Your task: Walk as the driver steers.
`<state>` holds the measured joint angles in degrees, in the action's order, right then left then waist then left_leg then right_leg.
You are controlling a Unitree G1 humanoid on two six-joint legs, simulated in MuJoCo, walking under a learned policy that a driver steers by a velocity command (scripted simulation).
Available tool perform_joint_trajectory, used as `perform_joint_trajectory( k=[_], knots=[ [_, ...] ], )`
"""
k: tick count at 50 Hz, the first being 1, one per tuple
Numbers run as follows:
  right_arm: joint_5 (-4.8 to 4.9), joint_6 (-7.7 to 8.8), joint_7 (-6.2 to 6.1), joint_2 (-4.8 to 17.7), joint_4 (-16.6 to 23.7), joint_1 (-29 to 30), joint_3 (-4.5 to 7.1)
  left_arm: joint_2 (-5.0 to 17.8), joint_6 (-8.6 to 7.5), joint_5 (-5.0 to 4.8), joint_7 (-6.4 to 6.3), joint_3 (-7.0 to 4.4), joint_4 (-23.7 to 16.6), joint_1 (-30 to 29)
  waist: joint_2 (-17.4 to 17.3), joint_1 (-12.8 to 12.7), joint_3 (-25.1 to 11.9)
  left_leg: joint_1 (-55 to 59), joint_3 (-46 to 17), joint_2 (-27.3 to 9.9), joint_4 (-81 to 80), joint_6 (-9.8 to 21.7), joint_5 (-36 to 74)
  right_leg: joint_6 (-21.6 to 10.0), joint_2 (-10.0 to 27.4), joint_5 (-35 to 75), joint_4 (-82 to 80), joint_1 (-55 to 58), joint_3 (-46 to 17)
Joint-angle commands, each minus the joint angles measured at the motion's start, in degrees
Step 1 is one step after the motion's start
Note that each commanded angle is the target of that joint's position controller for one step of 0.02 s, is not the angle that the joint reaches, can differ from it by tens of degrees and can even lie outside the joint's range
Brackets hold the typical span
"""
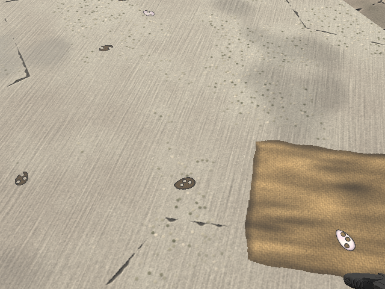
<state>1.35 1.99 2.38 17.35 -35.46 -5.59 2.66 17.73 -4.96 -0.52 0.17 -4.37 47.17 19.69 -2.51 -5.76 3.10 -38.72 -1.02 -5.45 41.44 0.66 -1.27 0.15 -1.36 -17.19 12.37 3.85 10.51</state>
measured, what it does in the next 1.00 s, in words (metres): walks ahead, turning right: left foot, then right foot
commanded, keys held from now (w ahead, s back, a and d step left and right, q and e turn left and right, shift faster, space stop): w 0.06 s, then w+e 0.94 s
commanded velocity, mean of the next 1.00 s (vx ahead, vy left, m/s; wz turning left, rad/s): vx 0.50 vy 0.00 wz -0.29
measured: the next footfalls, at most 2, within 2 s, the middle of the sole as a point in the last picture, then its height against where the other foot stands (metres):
left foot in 0.10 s outside the picture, level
right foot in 0.66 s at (249, 266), level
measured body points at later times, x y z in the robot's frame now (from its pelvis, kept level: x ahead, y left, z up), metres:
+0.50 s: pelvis +0.29 +0.04 +0.00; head +0.31 +0.04 +0.45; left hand +0.47 +0.29 -0.10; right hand +0.33 -0.25 -0.11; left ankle +0.21 +0.13 -0.74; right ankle +0.46 -0.14 -0.68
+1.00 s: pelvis +0.57 -0.04 +0.01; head +0.61 -0.07 +0.46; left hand +0.74 +0.21 -0.09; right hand +0.69 -0.35 -0.08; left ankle +0.81 +0.08 -0.68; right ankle +0.50 -0.10 -0.74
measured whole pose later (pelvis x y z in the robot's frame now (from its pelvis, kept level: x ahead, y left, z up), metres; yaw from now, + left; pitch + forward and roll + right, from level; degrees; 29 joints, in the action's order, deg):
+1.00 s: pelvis +0.57 -0.04 +0.01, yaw -22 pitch +2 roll +0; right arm -0.3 5.4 0.4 17.0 -38.1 -3.4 2.3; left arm 16.9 -2.3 -1.3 -0.3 -3.6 40.9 18.5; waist -2.0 -3.8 2.7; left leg -36.7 -6.1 -4.1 37.0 -4.4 -0.7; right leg -4.2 -6.1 -14.1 20.9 -8.1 -8.2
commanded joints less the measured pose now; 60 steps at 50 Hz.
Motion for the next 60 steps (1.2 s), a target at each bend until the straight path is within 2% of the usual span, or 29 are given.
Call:
perform_joint_trajectory(
  k=[1, 3, 5, 6, 7, 8, 9, 11, 14, 17, 22, 27, 30, 32, 33, 34, 35, 36, 37, 39, 42, 47, 51, 55, 56, 57, 58, 59, 60],
  knots=[
    [0.05, 0.88, 1.06, 2.42, 6.13, 5.74, 0.34, 10.25, -0.08, -0.94, -0.20, -2.27, -2.98, -1.73, 4.47, 1.53, 2.44, 2.70, 2.31, 1.41, -4.97, 2.20, -0.55, -8.26, 16.70, 28.90, -2.17, -1.93, -3.65],
    [-0.28, 0.76, 1.09, 4.18, 6.64, 3.69, 1.32, 11.89, 0.77, -1.25, -0.33, -2.54, -2.30, -0.49, 6.24, 4.08, -0.62, 9.04, 4.84, 5.29, -6.28, 4.70, -6.47, -7.55, 17.25, 47.48, 4.81, 0.87, -2.39],
    [-0.26, 0.33, 0.05, 8.38, 3.24, -10.56, 3.93, 11.43, 1.48, -1.24, -0.58, -1.73, -1.67, -0.06, 5.60, 12.97, -8.70, 31.44, 5.46, 9.05, -10.99, 8.08, -4.51, -5.57, 15.31, 54.63, 23.12, -5.42, -0.19],
    [-0.43, -0.37, -1.22, 13.10, 1.55, -19.53, 5.33, 8.02, 1.10, 0.37, -0.62, -0.08, -2.97, 0.89, -1.00, 15.97, -15.64, 50.12, -7.60, -0.92, -8.93, 10.83, -1.28, -3.54, 12.54, 31.61, 41.33, -19.97, 0.04],
    [-0.86, 0.05, -1.34, 16.65, 1.96, -17.92, 5.04, 1.35, 0.11, 0.46, 0.43, 2.20, -4.08, 8.35, -12.27, 9.08, -25.20, 63.81, -38.86, -16.82, -15.66, 20.56, -13.09, -0.90, 1.97, -17.56, 60.99, -38.97, -7.01],
    [-1.21, 0.72, -1.01, 10.93, 2.76, -18.80, 3.68, 8.63, -0.73, -1.95, 0.83, 0.46, -3.25, 1.33, -2.79, 14.33, -25.71, 60.48, -40.63, -17.48, -21.02, 18.95, -16.84, -1.57, 2.55, -17.02, 66.01, -42.11, -16.83],
    [-1.55, 1.36, -0.82, 9.58, 1.51, -16.36, 3.04, 9.59, -0.98, -3.55, 0.96, -0.04, -5.88, -4.48, -2.53, 13.72, -15.42, 52.55, -29.83, -15.40, -22.59, 16.36, -12.22, -1.90, 4.36, -12.27, 65.23, -45.86, -16.09],
    [-1.54, 2.29, -0.70, 6.46, 0.42, -10.27, 2.24, 7.73, -0.71, -1.62, 0.26, 0.15, -5.62, -5.35, -0.55, 8.81, -7.06, 38.47, -17.21, -10.66, -25.11, 13.45, -2.22, -1.40, 8.66, -3.76, 57.55, -42.35, -15.44],
    [-2.07, 4.19, -0.63, 4.46, -0.54, -7.15, 2.04, 5.05, 1.78, -1.50, 0.10, 0.27, -3.24, 0.35, -1.49, 4.98, -5.62, 30.45, -8.95, -9.19, -30.97, 13.53, 2.59, 0.40, 9.97, 1.67, 55.00, -35.57, -16.20],
    [-2.51, 5.03, -1.21, 4.81, -2.72, -7.14, 2.43, 3.73, 2.74, -1.28, -0.21, 0.31, -4.15, -3.24, -0.06, 5.12, -1.75, 29.72, -1.70, -7.94, -33.60, 12.07, 6.06, 1.65, 9.59, 8.30, 49.29, -40.36, -17.50],
    [-2.20, 4.64, -2.28, 6.31, -4.72, -8.31, 2.77, 1.54, 1.81, -0.79, 1.24, 1.17, -6.33, -10.58, 0.36, 7.92, 0.77, 32.76, 6.92, -6.14, -35.20, 9.31, 6.41, 1.21, 8.06, 22.90, 32.11, -40.56, -13.96],
    [-0.94, 2.63, -2.77, 8.37, -7.64, -12.87, 3.62, 1.14, 1.65, -0.62, 3.07, 1.67, -10.86, -18.35, 1.09, 10.68, 3.26, 43.47, 9.36, -9.95, -31.60, 8.71, 12.53, -1.58, 6.78, 18.22, 24.17, -45.34, -10.17],
    [-0.52, 1.12, -3.51, 10.48, -7.57, -11.67, 4.21, 2.88, 2.04, -0.70, 3.85, 0.76, -12.54, -16.76, -1.55, 7.93, -0.27, 47.20, 11.43, -10.55, -22.84, 6.91, 35.22, -4.64, 2.72, 9.76, 23.35, -39.67, -5.81],
    [-0.27, 0.21, -4.10, 11.41, -7.05, -10.35, 4.31, 6.79, 2.55, -0.90, 3.41, -1.50, -10.86, -6.17, -2.50, 1.39, -7.14, 44.55, 13.04, -8.93, -6.76, 4.94, 46.52, -7.88, -1.87, 7.08, 22.20, -24.80, -3.73],
    [-0.27, 0.42, -4.38, 10.48, -6.57, -9.81, 3.75, 10.17, 2.94, -0.95, 2.50, -3.36, -8.79, 3.31, -0.07, -3.80, -11.98, 34.80, 13.70, -6.57, 7.68, 2.64, 37.08, -10.49, -1.52, 10.56, 18.55, -8.59, -7.73],
    [-2.22, 1.63, -3.78, 3.20, -3.82, -14.57, 1.56, 16.63, 3.21, -1.11, 1.40, -4.83, -8.31, 6.08, 13.97, 0.24, -16.84, 9.65, 12.44, 2.49, 29.05, -1.38, -9.20, -19.22, 13.06, 7.28, 17.54, 12.44, -34.75],
    [-1.67, 3.98, -2.87, 3.30, -2.86, -13.61, 0.62, 15.52, 2.19, -0.74, 1.78, -4.01, -10.33, 5.80, 12.85, 0.17, -25.93, -1.83, -1.71, 9.87, 39.96, -1.83, -34.04, -26.47, 20.95, 1.31, 7.97, 21.03, -60.20],
    [0.66, 5.40, -1.99, 7.62, -1.40, -7.08, 1.79, 11.31, 1.57, -0.41, 1.98, -2.88, -10.10, 4.48, 8.00, -2.08, -20.04, -7.59, -6.04, 5.96, 40.31, -0.58, -29.58, -22.69, 19.42, 1.04, 5.29, 18.01, -52.69],
    [0.97, 6.21, -1.84, 7.46, -0.47, -4.98, 1.47, 9.48, 1.19, -0.68, 1.94, -2.34, -10.11, 1.54, 5.25, -0.12, -12.72, -7.72, -5.18, 3.40, 35.24, 0.41, -24.40, -20.17, 16.97, 4.43, 4.95, 9.59, -44.34],
    [-1.60, 5.98, -2.57, 7.53, -1.27, -5.26, 1.99, 6.10, 1.14, -0.38, 1.63, -1.18, -11.49, -4.83, 1.88, 4.59, -6.19, -1.20, -4.32, -0.14, 26.29, -0.37, -18.56, -17.37, 12.58, 16.28, 3.27, -4.59, -34.49],
    [-2.27, 4.22, -2.48, 6.03, -1.55, -7.58, 1.78, 6.91, 0.97, -0.11, 0.77, -1.36, -11.77, -6.24, 4.71, 7.00, -5.39, 3.96, -3.01, -0.52, 20.12, -3.40, -16.12, -17.97, 10.42, 26.14, 1.39, -13.31, -29.44],
    [-2.11, 3.81, -2.37, 2.54, 0.98, 2.83, 0.22, 8.96, 1.74, -0.81, -0.85, -1.96, -10.16, -3.03, 6.75, 3.29, -3.38, 8.29, -1.09, 3.24, -1.80, -5.63, 1.21, -13.46, 5.07, 20.34, 2.01, -19.26, -23.52],
    [-0.89, 4.72, -1.39, 4.41, 2.21, 7.57, 0.78, 8.95, 2.49, -1.20, -1.20, -2.05, -8.72, 0.45, 8.13, 1.44, -3.45, 11.62, -2.82, 5.51, -11.08, -4.77, 4.92, -11.87, 7.17, 12.84, 5.11, -15.81, -29.18],
    [-0.79, 5.70, -1.21, 7.23, 0.43, 0.42, 2.48, 7.63, 2.95, -0.78, -1.36, -1.90, -8.82, -1.35, 10.30, 6.13, -4.59, 19.33, -2.86, 5.19, -15.21, -0.71, -0.93, -9.35, 8.76, 14.19, 12.90, -11.75, -33.81],
    [-1.55, 6.02, -1.49, 8.60, -0.77, -5.12, 3.25, 5.16, 2.82, -0.38, -1.15, -1.05, -8.93, -0.92, 9.12, 8.56, -8.69, 28.46, -3.47, 3.24, -15.84, 1.39, -1.04, -7.66, 5.89, 16.86, 20.37, -12.94, -31.25],
    [-2.42, 6.01, -1.87, 11.19, -1.33, -12.77, 3.79, 1.67, 2.72, 0.72, -0.99, 0.33, -9.57, 0.93, 2.07, 10.88, -16.83, 42.19, -13.48, -6.13, -15.36, 4.77, -5.04, -5.69, 2.09, 6.81, 36.07, -19.04, -26.55],
    [-2.63, 5.26, -1.21, 15.90, -4.42, -17.05, 5.12, -1.23, 2.10, -1.46, -0.86, 1.22, -10.22, 10.17, -18.10, 6.69, -20.98, 57.32, -41.97, -17.20, -21.97, 15.16, -18.77, -1.83, -5.70, -16.35, 54.30, -39.65, -20.34],
    [-1.01, 5.19, -0.77, 10.12, -3.75, -16.12, 4.01, 4.94, 2.03, -2.11, -1.12, 0.31, -8.48, 8.65, -10.32, 8.66, -16.51, 54.77, -46.74, -17.12, -25.67, 14.32, -33.84, -1.40, -1.55, -14.70, 60.77, -46.64, -22.63],
    [-0.87, 4.97, -0.96, 6.78, -3.40, -13.38, 3.03, 7.85, 2.12, -1.67, -1.10, -0.51, -9.43, 1.22, -4.74, 10.16, -9.21, 48.10, -37.29, -14.53, -26.20, 11.93, -31.71, -1.53, 0.28, -9.35, 61.75, -47.92, -21.67]
  ],
)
